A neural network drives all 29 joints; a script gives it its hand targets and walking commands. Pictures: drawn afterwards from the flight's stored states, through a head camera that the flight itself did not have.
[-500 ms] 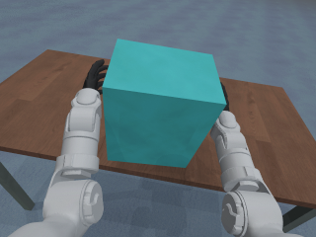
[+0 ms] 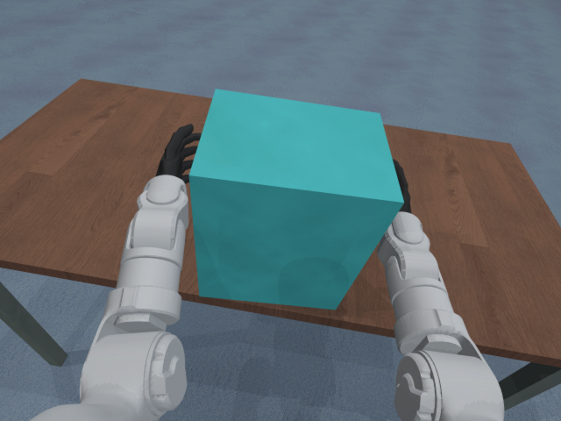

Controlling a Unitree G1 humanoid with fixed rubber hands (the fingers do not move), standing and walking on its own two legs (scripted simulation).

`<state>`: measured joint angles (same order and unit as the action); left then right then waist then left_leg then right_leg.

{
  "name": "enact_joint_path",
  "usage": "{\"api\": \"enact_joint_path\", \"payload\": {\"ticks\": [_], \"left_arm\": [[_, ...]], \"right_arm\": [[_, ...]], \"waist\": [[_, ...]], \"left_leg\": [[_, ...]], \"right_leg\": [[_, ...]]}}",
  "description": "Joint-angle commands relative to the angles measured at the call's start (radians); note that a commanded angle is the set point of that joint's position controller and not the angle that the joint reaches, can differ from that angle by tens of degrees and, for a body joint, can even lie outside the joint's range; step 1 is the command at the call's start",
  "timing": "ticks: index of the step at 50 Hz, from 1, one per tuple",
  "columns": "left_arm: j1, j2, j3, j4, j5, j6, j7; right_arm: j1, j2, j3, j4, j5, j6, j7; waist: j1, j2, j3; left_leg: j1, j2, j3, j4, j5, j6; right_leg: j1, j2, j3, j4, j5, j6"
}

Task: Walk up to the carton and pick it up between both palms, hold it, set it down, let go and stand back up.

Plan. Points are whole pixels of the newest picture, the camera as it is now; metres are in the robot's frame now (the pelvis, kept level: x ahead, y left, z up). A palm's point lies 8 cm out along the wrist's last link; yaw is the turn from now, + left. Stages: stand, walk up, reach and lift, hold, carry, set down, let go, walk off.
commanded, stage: set down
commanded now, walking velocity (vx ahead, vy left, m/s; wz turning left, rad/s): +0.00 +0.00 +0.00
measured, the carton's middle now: (282, 212) +0.40 -0.02 +0.10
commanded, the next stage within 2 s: none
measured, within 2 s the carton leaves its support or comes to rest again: rests again in 0.54 s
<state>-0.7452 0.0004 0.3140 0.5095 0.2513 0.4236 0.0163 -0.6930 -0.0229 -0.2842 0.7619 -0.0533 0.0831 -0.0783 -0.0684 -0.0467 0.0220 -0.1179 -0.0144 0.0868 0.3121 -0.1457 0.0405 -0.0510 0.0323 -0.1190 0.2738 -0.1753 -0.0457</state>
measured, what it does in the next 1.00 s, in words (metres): stands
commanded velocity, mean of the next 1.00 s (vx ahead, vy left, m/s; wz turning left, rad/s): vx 0.00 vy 0.00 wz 0.00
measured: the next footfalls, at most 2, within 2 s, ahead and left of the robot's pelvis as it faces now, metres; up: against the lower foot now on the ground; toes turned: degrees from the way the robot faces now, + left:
none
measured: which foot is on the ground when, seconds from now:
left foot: down 0.00-1.00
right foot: down 0.00-1.00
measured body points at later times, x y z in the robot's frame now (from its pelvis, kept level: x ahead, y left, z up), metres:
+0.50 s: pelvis +0.00 -0.01 +0.00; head -0.01 +0.02 +0.45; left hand +0.42 +0.15 +0.13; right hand +0.39 -0.18 +0.11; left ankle +0.02 +0.09 -0.75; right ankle -0.01 -0.08 -0.75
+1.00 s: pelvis +0.00 +0.01 +0.00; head +0.00 +0.03 +0.45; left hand +0.42 +0.15 +0.12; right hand +0.39 -0.18 +0.11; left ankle +0.02 +0.09 -0.75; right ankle -0.01 -0.08 -0.75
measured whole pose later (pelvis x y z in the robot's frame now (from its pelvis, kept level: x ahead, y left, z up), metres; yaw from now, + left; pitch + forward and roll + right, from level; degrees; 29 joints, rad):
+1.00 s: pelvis +0.00 +0.01 +0.00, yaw +0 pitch -3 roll +0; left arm -0.73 -0.02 0.38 0.65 0.29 0.27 -0.01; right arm -0.68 0.04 -0.46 0.82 -0.21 -0.03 -0.02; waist -0.05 -0.05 0.04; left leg -0.10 -0.02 0.09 0.29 -0.14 0.05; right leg -0.04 0.02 -0.11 0.26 -0.17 -0.04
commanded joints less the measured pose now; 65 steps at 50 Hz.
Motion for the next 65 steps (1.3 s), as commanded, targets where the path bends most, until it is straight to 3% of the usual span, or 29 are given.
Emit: {"api": "enact_joint_path", "payload": {"ticks": [1, 5, 7, 10, 16, 20, 21, 22, 23, 25, 28, 30, 33, 38, 42, 43, 44, 48, 49, 51, 53, 55, 57, 58, 59, 61, 62, 65], "left_arm": [[-0.584, -0.436, -0.296, -0.055, -0.061, -0.045, -0.132], [-0.600, -0.439, -0.274, -0.039, -0.054, -0.057, -0.141], [-0.598, -0.447, -0.281, -0.062, -0.052, -0.071, -0.136], [-0.563, -0.466, -0.287, -0.010, -0.048, -0.093, -0.132], [-0.613, -0.431, -0.240, 0.041, -0.049, -0.132, -0.142], [-0.595, -0.459, -0.264, 0.045, -0.048, -0.163, -0.135], [-0.616, -0.450, -0.266, 0.038, -0.057, -0.174, -0.133], [-0.602, -0.458, -0.267, 0.029, -0.049, -0.177, -0.128], [-0.622, -0.446, -0.267, 0.049, -0.050, -0.176, -0.130], [-0.619, -0.468, -0.246, 0.076, -0.038, -0.175, -0.133], [-0.583, -0.473, -0.253, 0.076, -0.031, -0.182, -0.131], [-0.594, -0.464, -0.248, 0.059, -0.023, -0.187, -0.129], [-0.552, -0.446, -0.218, 0.083, 0.002, -0.183, -0.132], [-0.526, -0.477, -0.241, 0.063, -0.009, -0.191, -0.120], [-0.515, -0.462, -0.230, 0.083, -0.008, -0.193, -0.126], [-0.501, -0.462, -0.227, 0.073, -0.001, -0.196, -0.124], [-0.468, -0.461, -0.206, 0.108, 0.011, -0.192, -0.126], [-0.516, -0.463, -0.238, 0.067, 0.004, -0.201, -0.118], [-0.496, -0.470, -0.237, 0.075, 0.003, -0.207, -0.114], [-0.436, -0.477, -0.217, 0.089, 0.023, -0.210, -0.111], [-0.446, -0.454, -0.207, 0.072, 0.037, -0.212, -0.115], [-0.424, -0.457, -0.188, 0.091, 0.036, -0.207, -0.124], [-0.399, -0.459, -0.180, 0.092, 0.048, -0.202, -0.132], [-0.402, -0.444, -0.175, 0.098, 0.048, -0.199, -0.136], [-0.408, -0.455, -0.183, 0.083, 0.040, -0.199, -0.134], [-0.380, -0.448, -0.173, 0.094, 0.048, -0.204, -0.128], [-0.397, -0.441, -0.177, 0.109, 0.042, -0.208, -0.131], [-0.364, -0.445, -0.153, 0.114, 0.060, -0.215, -0.131]], "right_arm": [[-0.802, 0.413, 0.298, -0.263, 0.014, -0.080, 0.109], [-0.746, 0.424, 0.249, -0.177, -0.019, -0.073, 0.111], [-0.724, 0.429, 0.250, -0.184, -0.017, -0.084, 0.117], [-0.725, 0.434, 0.243, -0.198, -0.034, -0.105, 0.116], [-0.756, 0.465, 0.218, -0.196, -0.082, -0.121, 0.116], [-0.723, 0.465, 0.208, -0.189, -0.097, -0.145, 0.125], [-0.735, 0.459, 0.208, -0.196, -0.097, -0.149, 0.124], [-0.722, 0.462, 0.202, -0.185, -0.098, -0.150, 0.127], [-0.712, 0.465, 0.184, -0.150, -0.115, -0.145, 0.126], [-0.718, 0.461, 0.151, -0.133, -0.127, -0.146, 0.135], [-0.695, 0.459, 0.149, -0.128, -0.131, -0.160, 0.140], [-0.658, 0.458, 0.131, -0.099, -0.130, -0.160, 0.140], [-0.640, 0.432, 0.116, -0.071, -0.135, -0.156, 0.143], [-0.616, 0.431, 0.128, -0.067, -0.135, -0.176, 0.151], [-0.581, 0.424, 0.098, -0.046, -0.161, -0.170, 0.154], [-0.562, 0.419, 0.101, -0.043, -0.150, -0.173, 0.158], [-0.585, 0.412, 0.099, -0.058, -0.158, -0.177, 0.157], [-0.566, 0.408, 0.069, -0.038, -0.170, -0.178, 0.161], [-0.560, 0.422, 0.081, -0.059, -0.167, -0.187, 0.165], [-0.522, 0.402, 0.087, -0.039, -0.169, -0.192, 0.167], [-0.508, 0.412, 0.078, -0.033, -0.168, -0.188, 0.170], [-0.510, 0.421, 0.080, -0.051, -0.177, -0.185, 0.165], [-0.485, 0.398, 0.057, -0.034, -0.187, -0.187, 0.160], [-0.460, 0.407, 0.056, -0.016, -0.197, -0.182, 0.160], [-0.463, 0.383, 0.039, -0.014, -0.194, -0.182, 0.162], [-0.465, 0.389, 0.065, -0.036, -0.192, -0.191, 0.169], [-0.480, 0.405, 0.062, -0.063, -0.191, -0.191, 0.169], [-0.432, 0.399, 0.049, -0.018, -0.201, -0.184, 0.177]], "waist": [[0.018, 0.019, -0.540], [0.013, 0.033, -0.487], [0.019, 0.052, -0.524], [0.004, 0.060, -0.518], [0.024, 0.001, -0.515], [0.011, 0.026, -0.549], [0.021, 0.026, -0.586], [0.021, 0.044, -0.561], [0.001, 0.036, -0.527], [0.008, 0.043, -0.505], [0.018, 0.059, -0.528], [0.008, 0.081, -0.508], [0.016, 0.073, -0.431], [0.004, 0.067, -0.450], [-0.009, 0.052, -0.391], [-0.004, 0.072, -0.378], [0.012, 0.048, -0.383], [-0.018, 0.073, -0.398], [-0.002, 0.078, -0.424], [0.000, 0.068, -0.388], [0.006, 0.076, -0.359], [0.005, 0.041, -0.314], [-0.004, 0.062, -0.312], [-0.016, 0.043, -0.285], [-0.025, 0.065, -0.288], [0.006, 0.047, -0.296], [0.005, 0.015, -0.327], [0.005, 0.045, -0.293]], "left_leg": [[0.190, 0.011, -0.052, 0.008, 0.251, -0.045], [0.191, 0.016, -0.049, -0.017, 0.165, -0.049], [0.228, 0.016, -0.049, -0.006, 0.223, -0.059], [0.239, 0.024, -0.057, 0.008, 0.264, -0.060], [0.127, 0.018, -0.041, -0.036, 0.089, -0.026], [0.153, 0.020, -0.046, -0.027, 0.177, -0.041], [0.171, 0.019, -0.046, -0.013, 0.191, -0.043], [0.186, 0.016, -0.046, -0.020, 0.195, -0.049], [0.189, 0.027, -0.051, -0.022, 0.155, -0.045], [0.201, 0.027, -0.045, -0.037, 0.124, -0.047], [0.222, 0.030, -0.038, -0.015, 0.198, -0.059], [0.241, 0.031, -0.041, -0.015, 0.207, -0.069], [0.226, 0.035, -0.040, -0.020, 0.185, -0.071], [0.293, 0.043, -0.044, 0.011, 0.290, -0.083], [0.266, 0.048, -0.049, -0.017, 0.206, -0.079], [0.274, 0.048, -0.043, -0.014, 0.242, -0.082], [0.275, 0.044, -0.048, -0.014, 0.218, -0.075], [0.307, 0.052, -0.043, -0.020, 0.213, -0.092], [0.300, 0.052, -0.045, -0.012, 0.227, -0.089], [0.321, 0.058, -0.050, -0.006, 0.283, -0.087], [0.300, 0.050, -0.036, -0.016, 0.244, -0.081], [0.255, 0.049, -0.034, -0.035, 0.194, -0.064], [0.270, 0.051, -0.039, -0.039, 0.214, -0.072], [0.258, 0.054, -0.041, -0.041, 0.188, -0.069], [0.284, 0.059, -0.049, -0.040, 0.186, -0.082], [0.302, 0.060, -0.041, -0.033, 0.212, -0.076], [0.288, 0.055, -0.043, -0.035, 0.194, -0.067], [0.278, 0.057, -0.042, -0.039, 0.204, -0.062]], "right_leg": [[0.121, -0.026, 0.031, 0.032, 0.486, 0.111], [0.095, -0.028, 0.025, 0.024, 0.392, 0.109], [0.073, -0.027, 0.022, 0.017, 0.408, 0.105], [0.085, -0.030, 0.028, 0.025, 0.440, 0.102], [0.136, -0.052, 0.041, 0.021, 0.374, 0.109], [0.129, -0.044, 0.032, 0.035, 0.451, 0.109], [0.126, -0.045, 0.035, 0.037, 0.457, 0.112], [0.095, -0.040, 0.027, 0.034, 0.433, 0.109], [0.084, -0.043, 0.029, 0.019, 0.379, 0.102], [0.034, -0.040, 0.024, 0.000, 0.301, 0.098], [0.036, -0.032, 0.016, 0.005, 0.337, 0.090], [0.052, -0.037, 0.019, -0.004, 0.339, 0.089], [0.031, -0.033, 0.014, -0.012, 0.288, 0.087], [-0.014, -0.021, -0.001, -0.015, 0.313, 0.080], [-0.023, -0.028, 0.003, -0.027, 0.253, 0.077], [-0.023, -0.027, 0.006, -0.022, 0.278, 0.080], [-0.017, -0.028, 0.007, -0.025, 0.260, 0.080], [-0.047, -0.021, -0.003, -0.042, 0.207, 0.069], [-0.049, -0.022, -0.004, -0.037, 0.227, 0.067], [-0.051, -0.018, -0.003, -0.033, 0.258, 0.070], [-0.048, -0.028, 0.006, -0.043, 0.223, 0.072], [-0.024, -0.033, 0.012, -0.039, 0.232, 0.080], [-0.024, -0.029, 0.001, -0.036, 0.249, 0.084], [-0.026, -0.033, 0.005, -0.047, 0.212, 0.082], [-0.051, -0.025, -0.004, -0.045, 0.186, 0.075], [-0.056, -0.025, 0.002, -0.053, 0.182, 0.077], [-0.043, -0.032, 0.007, -0.049, 0.199, 0.081], [-0.060, -0.028, -0.001, -0.041, 0.197, 0.078]]}}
